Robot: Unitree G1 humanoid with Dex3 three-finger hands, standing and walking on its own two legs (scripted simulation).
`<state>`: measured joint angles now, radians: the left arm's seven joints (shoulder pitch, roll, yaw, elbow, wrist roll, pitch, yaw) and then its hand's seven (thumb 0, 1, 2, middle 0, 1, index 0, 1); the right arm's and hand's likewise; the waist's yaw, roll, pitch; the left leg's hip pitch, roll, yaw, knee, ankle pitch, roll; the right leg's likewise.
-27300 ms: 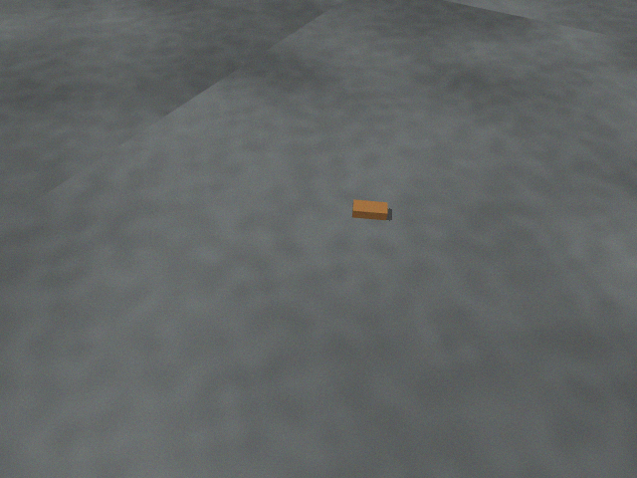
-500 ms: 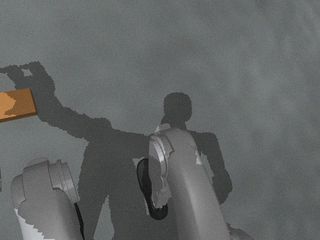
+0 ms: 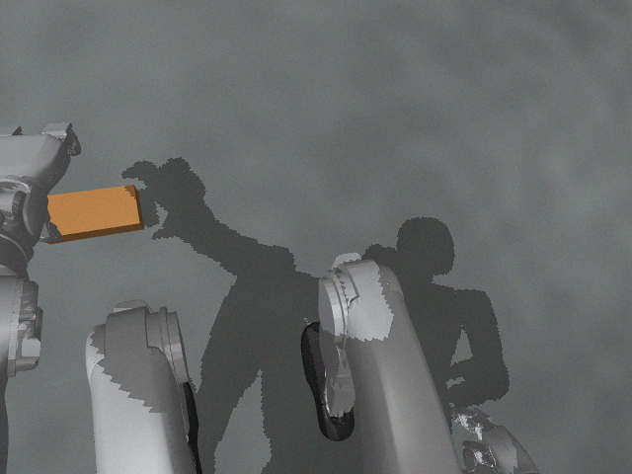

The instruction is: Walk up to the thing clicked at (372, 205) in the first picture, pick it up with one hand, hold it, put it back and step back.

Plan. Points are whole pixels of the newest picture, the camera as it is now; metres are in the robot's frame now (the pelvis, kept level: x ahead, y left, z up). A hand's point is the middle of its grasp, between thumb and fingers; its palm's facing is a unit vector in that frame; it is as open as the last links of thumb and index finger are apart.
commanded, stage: home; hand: left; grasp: from above
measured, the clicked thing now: (92, 214) +0.51 +0.23 -0.33
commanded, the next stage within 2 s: none
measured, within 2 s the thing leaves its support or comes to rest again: neither
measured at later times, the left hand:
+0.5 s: hand out of the picture +0.46 +0.26 -0.08, palm faces -0.37 -0.34 -0.87, open 10.1 cm
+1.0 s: hand out of the picture +0.29 +0.21 +0.13, palm faces -0.06 -0.91 -0.41, open 7.4 cm
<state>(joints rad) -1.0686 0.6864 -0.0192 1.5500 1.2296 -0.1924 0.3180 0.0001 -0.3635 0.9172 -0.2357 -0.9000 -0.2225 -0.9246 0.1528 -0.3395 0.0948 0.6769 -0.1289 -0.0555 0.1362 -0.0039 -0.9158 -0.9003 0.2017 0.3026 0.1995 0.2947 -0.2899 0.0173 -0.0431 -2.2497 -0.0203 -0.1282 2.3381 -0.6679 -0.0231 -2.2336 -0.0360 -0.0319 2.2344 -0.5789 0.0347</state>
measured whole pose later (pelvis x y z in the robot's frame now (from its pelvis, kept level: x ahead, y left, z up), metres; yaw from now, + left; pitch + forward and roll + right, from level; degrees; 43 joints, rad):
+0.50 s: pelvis +0.02 +0.01 +0.05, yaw +0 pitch +37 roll -6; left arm -0.69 0.53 0.06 1.00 0.82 0.01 0.20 0.00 0.28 0.92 -0.23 -0.54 -0.22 -0.56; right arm 0.20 -0.28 -0.01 0.69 -0.04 -0.02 0.15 0.00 -0.90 -0.89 0.21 0.30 0.20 0.30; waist -0.16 0.09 -0.17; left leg -2.12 0.00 -0.09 2.20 -0.73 0.00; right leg -2.10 -0.04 -0.02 2.10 -0.64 0.05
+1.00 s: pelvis +0.03 +0.00 +0.23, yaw +4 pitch +25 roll -3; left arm 0.02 0.31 0.00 0.24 0.13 0.27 0.08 0.01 0.89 0.89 -0.21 -0.30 -0.21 -0.30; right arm 0.07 -0.23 0.02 0.54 0.03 -0.08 -0.05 0.00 -0.91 -0.89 0.20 0.30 0.20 0.29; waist -0.05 0.03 -0.19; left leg -1.44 0.02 -0.07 1.62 -0.62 -0.02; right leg -1.44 -0.04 -0.04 1.55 -0.56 0.02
